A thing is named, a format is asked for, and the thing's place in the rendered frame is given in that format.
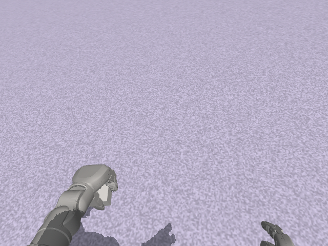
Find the right robot hand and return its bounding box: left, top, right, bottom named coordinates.
left=260, top=221, right=294, bottom=246

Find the left robot arm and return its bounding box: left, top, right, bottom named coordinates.
left=28, top=182, right=94, bottom=246

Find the small box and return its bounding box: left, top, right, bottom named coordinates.
left=97, top=182, right=112, bottom=206

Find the left robot hand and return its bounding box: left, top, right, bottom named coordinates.
left=72, top=165, right=118, bottom=210

